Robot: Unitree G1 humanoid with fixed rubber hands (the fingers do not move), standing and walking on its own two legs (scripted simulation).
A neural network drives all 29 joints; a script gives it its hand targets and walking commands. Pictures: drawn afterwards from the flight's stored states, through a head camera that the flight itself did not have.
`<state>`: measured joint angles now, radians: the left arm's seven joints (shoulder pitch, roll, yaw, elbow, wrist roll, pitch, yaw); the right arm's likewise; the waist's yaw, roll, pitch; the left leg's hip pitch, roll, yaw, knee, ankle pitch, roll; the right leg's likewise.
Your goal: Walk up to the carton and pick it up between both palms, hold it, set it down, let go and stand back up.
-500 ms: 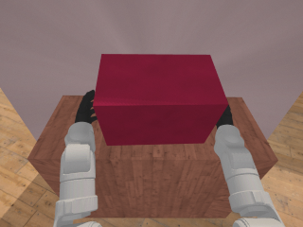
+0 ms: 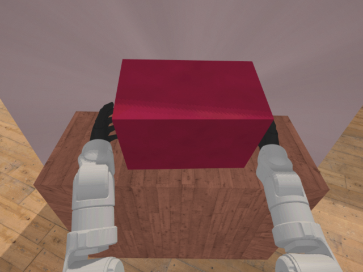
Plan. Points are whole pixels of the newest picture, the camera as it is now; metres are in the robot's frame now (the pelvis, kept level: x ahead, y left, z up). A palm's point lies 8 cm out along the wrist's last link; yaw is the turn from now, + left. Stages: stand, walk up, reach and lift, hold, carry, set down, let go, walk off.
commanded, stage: hold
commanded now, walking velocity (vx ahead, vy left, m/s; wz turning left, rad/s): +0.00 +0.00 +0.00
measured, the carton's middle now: (187, 117) +0.40 -0.01 +0.17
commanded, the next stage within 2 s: none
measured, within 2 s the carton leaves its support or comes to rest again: neither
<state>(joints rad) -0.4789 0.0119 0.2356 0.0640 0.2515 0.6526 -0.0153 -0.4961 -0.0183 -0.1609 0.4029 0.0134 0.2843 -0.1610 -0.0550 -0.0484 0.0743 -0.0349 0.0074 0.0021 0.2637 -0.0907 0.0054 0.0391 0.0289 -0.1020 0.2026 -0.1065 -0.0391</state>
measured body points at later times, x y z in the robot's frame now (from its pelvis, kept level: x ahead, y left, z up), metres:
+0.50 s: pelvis +0.01 +0.00 +0.00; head -0.02 +0.03 +0.45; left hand +0.37 +0.18 +0.16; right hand +0.36 -0.18 +0.15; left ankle +0.05 +0.11 -0.75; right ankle +0.02 -0.09 -0.75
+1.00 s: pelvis +0.01 +0.01 +0.00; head -0.02 +0.03 +0.45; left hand +0.36 +0.19 +0.17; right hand +0.36 -0.17 +0.16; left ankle +0.05 +0.11 -0.75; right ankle +0.02 -0.09 -0.75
